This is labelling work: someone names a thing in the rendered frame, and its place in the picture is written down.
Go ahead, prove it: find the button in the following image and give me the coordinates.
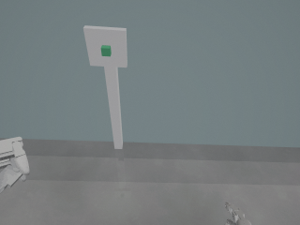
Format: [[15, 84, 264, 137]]
[[100, 45, 112, 57]]

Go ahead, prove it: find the left robot hand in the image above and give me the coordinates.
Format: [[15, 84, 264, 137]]
[[0, 137, 30, 194]]

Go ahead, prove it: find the right robot hand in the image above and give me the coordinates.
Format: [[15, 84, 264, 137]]
[[225, 202, 251, 225]]

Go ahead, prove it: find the panel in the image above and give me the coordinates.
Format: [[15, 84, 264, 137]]
[[83, 25, 128, 149]]

